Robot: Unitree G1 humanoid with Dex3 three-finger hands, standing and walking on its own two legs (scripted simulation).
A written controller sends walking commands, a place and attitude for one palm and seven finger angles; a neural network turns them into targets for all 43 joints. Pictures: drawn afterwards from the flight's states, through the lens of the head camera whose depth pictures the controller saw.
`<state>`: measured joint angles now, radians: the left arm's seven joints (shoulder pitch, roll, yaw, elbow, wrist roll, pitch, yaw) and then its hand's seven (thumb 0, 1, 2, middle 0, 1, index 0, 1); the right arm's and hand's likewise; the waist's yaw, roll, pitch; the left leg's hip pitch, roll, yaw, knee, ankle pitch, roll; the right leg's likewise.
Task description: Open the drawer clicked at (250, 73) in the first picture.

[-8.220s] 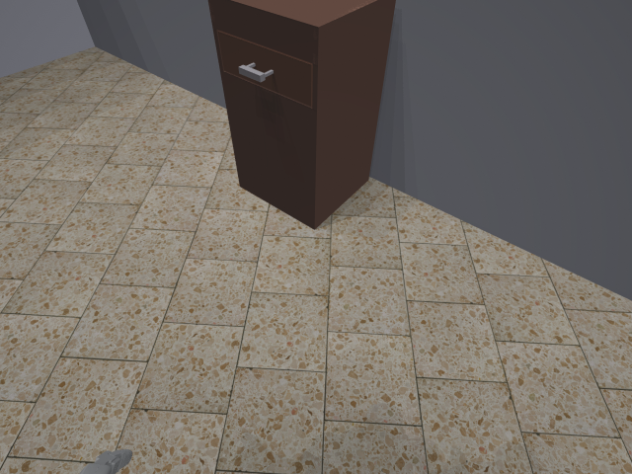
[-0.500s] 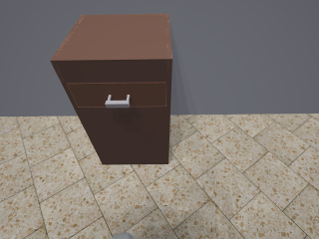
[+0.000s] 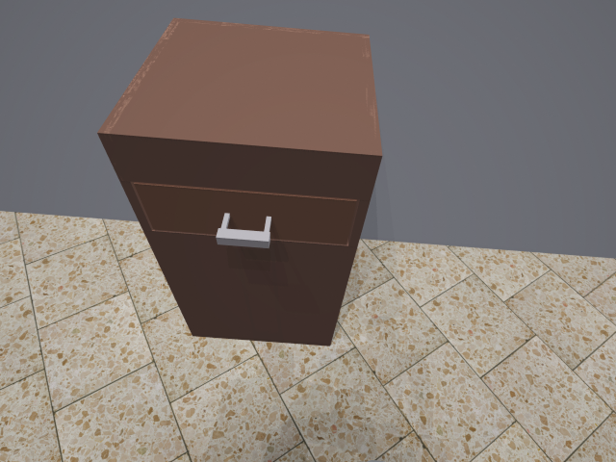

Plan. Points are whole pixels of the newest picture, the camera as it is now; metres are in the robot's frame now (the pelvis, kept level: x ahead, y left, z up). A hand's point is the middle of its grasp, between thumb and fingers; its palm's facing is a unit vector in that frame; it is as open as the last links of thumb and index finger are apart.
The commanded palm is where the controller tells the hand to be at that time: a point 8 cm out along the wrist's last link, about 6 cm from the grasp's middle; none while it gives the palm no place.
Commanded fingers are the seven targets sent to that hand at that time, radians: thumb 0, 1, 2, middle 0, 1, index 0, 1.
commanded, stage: come to a stop and stand still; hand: left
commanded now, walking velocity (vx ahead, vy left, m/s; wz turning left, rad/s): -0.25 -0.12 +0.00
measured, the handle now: (245, 229) +0.53 +0.16 -0.11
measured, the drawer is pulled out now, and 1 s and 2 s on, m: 0.00 0.00 0.00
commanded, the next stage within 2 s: look again from close up in 1.22 s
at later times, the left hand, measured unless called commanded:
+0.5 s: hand out of the picture +0.08 +0.10 -0.14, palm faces +0.04 -0.95 -0.29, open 7.3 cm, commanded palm none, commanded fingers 0.00 0.90 0.90 -0.20 -0.30 -0.20 -0.30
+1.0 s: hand out of the picture -0.06 +0.14 -0.18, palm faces +0.09 -0.98 -0.19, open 7.4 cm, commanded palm none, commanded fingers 0.00 0.90 0.90 -0.20 -0.30 -0.20 -0.30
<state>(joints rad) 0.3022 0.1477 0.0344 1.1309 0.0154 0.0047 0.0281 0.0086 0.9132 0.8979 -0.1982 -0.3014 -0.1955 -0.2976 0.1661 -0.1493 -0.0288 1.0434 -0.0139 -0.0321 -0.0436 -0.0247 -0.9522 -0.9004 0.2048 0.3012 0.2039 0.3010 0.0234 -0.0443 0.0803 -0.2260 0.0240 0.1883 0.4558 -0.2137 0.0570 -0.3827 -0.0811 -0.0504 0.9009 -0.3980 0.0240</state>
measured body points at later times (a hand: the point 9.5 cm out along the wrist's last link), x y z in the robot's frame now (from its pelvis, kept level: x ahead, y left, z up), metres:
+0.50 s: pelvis -0.01 -0.09 +0.01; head +0.02 -0.14 +0.45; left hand +0.08 +0.15 -0.12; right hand +0.02 -0.33 -0.18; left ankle -0.07 +0.08 -0.64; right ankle +0.02 -0.16 -0.74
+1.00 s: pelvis -0.03 -0.04 +0.00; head -0.04 -0.02 +0.45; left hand -0.06 +0.20 -0.16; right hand -0.01 -0.26 -0.15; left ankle -0.07 +0.08 -0.74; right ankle -0.01 -0.16 -0.73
